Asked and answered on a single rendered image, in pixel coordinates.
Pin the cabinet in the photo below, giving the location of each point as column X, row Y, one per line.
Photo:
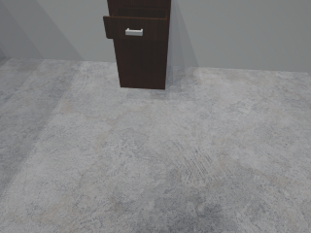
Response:
column 142, row 64

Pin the handle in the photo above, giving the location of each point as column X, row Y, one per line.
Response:
column 134, row 32

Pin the drawer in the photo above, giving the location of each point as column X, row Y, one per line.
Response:
column 152, row 21

